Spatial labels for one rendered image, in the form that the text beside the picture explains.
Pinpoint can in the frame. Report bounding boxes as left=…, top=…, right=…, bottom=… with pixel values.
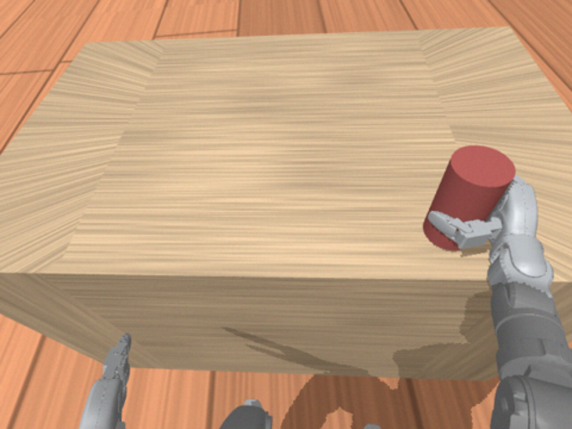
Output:
left=423, top=146, right=516, bottom=250

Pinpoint right robot arm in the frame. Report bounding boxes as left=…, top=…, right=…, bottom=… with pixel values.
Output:
left=487, top=234, right=572, bottom=429

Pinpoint left robot hand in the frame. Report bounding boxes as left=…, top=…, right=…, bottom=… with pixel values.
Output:
left=79, top=332, right=131, bottom=429

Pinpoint right robot hand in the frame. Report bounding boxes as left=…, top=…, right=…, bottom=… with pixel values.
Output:
left=428, top=174, right=538, bottom=249

